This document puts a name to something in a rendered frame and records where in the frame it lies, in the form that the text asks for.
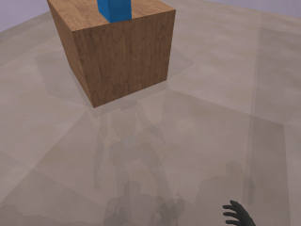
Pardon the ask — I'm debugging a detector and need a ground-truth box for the carton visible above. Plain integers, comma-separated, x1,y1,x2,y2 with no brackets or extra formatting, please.
97,0,132,24

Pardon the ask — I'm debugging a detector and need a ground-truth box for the pedestal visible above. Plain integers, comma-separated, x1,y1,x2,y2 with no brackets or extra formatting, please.
47,0,176,108

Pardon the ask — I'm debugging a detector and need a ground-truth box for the robot right hand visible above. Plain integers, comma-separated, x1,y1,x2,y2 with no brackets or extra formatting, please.
222,200,256,226

